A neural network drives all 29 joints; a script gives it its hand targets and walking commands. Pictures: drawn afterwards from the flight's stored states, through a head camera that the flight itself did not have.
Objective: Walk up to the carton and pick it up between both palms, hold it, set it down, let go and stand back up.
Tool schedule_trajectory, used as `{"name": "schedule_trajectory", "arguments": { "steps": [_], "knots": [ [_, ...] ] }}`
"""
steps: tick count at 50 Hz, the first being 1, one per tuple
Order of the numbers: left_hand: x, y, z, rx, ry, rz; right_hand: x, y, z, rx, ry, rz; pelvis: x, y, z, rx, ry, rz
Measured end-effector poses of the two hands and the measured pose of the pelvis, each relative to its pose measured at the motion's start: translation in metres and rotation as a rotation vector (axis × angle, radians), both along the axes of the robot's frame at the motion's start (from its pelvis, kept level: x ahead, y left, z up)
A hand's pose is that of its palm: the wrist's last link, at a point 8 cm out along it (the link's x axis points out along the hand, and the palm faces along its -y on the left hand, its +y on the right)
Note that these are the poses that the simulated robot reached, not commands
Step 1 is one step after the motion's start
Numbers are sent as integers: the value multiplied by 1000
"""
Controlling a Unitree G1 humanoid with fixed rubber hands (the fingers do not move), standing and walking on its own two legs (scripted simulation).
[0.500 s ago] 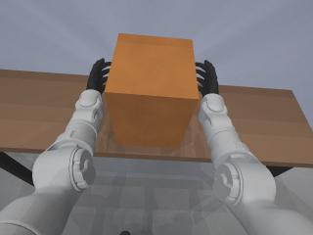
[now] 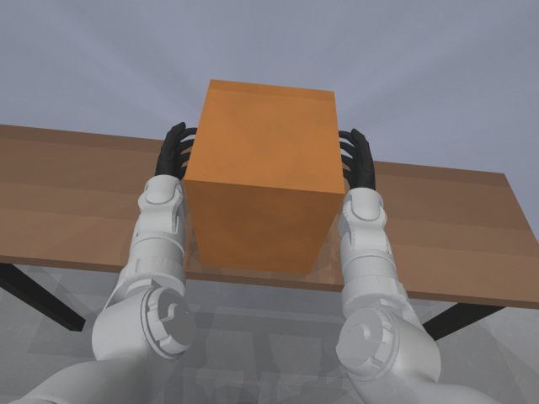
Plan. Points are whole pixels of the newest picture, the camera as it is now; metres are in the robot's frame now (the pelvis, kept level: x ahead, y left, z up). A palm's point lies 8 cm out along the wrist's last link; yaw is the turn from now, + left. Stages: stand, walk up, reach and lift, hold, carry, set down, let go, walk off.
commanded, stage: reach and lift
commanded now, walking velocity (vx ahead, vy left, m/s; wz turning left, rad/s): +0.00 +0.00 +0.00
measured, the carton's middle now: (263, 184) +0.45 +0.07 +0.03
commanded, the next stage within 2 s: none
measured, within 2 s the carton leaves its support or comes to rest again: leaves its support in 1.14 s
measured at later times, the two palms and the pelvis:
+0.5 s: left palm (170, 175) +0.40 +0.21 +0.08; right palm (360, 187) +0.42 -0.08 +0.09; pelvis +0.00 +0.00 +0.00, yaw +0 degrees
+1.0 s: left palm (170, 176) +0.40 +0.21 +0.08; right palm (359, 188) +0.42 -0.08 +0.09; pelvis +0.00 +0.00 +0.00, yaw +1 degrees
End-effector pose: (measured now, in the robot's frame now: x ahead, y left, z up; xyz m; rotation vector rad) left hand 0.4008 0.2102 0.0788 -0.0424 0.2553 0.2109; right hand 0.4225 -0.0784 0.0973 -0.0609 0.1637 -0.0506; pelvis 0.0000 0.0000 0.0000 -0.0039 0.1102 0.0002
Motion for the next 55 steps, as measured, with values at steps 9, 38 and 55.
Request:
{"name": "schedule_trajectory", "arguments": {
  "steps": [9,38,55],
  "knots": [
    [-2,-1,0,4,0,-3,-4,-1,-1,1,-14,-5,2,-3,0,8,-28,10],
    [-2,0,-1,10,-9,-9,-6,-1,-3,3,-27,-14,-1,1,0,3,-10,6],
    [-7,2,1,13,-33,8,-8,1,-1,-2,-81,2,0,-3,0,2,10,16]
  ]
}}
